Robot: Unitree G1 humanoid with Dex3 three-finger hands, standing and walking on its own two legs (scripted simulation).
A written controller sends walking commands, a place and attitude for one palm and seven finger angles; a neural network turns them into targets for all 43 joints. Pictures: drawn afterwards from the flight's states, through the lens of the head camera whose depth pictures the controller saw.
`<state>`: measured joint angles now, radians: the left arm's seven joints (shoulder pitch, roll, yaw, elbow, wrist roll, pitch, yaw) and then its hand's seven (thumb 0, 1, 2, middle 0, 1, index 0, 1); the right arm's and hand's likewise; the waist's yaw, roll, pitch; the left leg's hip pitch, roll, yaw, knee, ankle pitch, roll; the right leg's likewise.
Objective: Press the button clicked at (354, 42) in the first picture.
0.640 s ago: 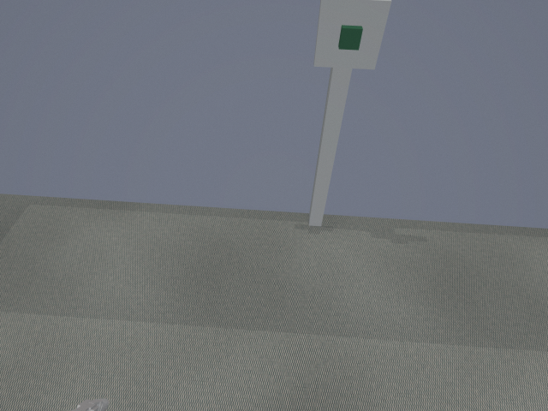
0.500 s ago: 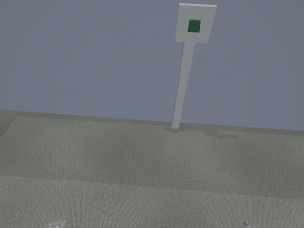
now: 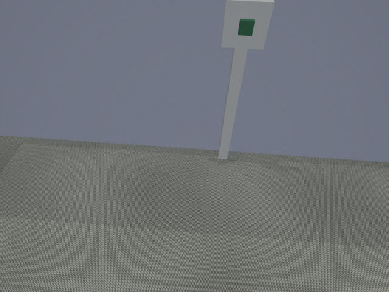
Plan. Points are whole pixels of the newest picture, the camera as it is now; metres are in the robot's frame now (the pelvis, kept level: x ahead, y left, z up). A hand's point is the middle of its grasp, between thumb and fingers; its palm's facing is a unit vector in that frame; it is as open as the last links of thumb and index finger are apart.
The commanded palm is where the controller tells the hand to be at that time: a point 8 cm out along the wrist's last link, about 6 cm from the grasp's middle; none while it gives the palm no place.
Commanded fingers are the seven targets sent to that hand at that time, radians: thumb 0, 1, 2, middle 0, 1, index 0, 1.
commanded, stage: stand and wait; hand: left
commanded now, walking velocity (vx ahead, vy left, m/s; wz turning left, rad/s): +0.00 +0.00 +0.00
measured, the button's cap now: (246, 27) +1.06 -0.14 +0.11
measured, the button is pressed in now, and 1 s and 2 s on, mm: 0 0 0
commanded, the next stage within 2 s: look at it before walking up in 0.34 s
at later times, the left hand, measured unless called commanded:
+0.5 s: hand out of the picture +0.07 +0.24 -0.16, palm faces -0.03 -0.95 -0.32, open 7.4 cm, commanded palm none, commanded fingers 0.00 0.90 0.90 -0.20 -0.30 -0.20 -0.30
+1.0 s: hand out of the picture +0.08 +0.24 -0.15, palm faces -0.02 -0.94 -0.33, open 7.4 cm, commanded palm none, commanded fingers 0.00 0.90 0.90 -0.20 -0.30 -0.20 -0.30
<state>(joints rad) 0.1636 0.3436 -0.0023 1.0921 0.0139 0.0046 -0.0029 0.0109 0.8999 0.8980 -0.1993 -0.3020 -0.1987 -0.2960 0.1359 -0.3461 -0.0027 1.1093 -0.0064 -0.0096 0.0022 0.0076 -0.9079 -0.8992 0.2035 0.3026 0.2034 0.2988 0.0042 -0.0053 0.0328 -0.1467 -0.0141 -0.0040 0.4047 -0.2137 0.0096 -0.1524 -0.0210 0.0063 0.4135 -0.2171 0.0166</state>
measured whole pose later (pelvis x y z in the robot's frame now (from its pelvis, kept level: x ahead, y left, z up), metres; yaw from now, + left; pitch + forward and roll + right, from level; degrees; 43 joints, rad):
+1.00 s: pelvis +0.01 -0.01 +0.00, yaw +0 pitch -2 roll +0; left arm 0.13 0.34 0.00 1.09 0.02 0.00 0.00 0.01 0.90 0.90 -0.20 -0.30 -0.20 -0.30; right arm 0.10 -0.34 0.00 1.11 0.00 -0.02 0.00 0.01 -0.91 -0.90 0.20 0.30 0.20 0.30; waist 0.01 0.00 0.03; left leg -0.13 -0.01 -0.01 0.36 -0.20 0.00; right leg -0.14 -0.01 0.00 0.37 -0.20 0.01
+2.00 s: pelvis +0.01 +0.01 +0.00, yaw -29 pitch +1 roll -2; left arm 0.26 0.29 0.12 0.92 0.04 0.05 -0.06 0.01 0.90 0.90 -0.19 -0.30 -0.19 -0.30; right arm 0.31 -0.21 -0.02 0.94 -0.02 -0.04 -0.02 0.00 -0.91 -0.90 0.20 0.30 0.20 0.30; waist 0.02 -0.04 -0.03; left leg -0.09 0.06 0.10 0.40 -0.32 0.02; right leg -0.61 0.01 0.02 1.14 -0.25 0.04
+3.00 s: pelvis +0.31 -0.23 +0.00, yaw -61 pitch +1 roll -2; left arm 0.21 0.20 0.10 0.95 0.03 0.05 -0.04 0.01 0.91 0.90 -0.19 -0.30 -0.19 -0.29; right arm 0.30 -0.16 -0.05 1.00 -0.02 -0.06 -0.02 -0.01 -0.94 -0.90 0.20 0.30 0.20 0.30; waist 0.00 -0.04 0.06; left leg -0.10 0.14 0.34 0.44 -0.33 0.00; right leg -0.59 -0.08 -0.10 1.00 -0.25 0.04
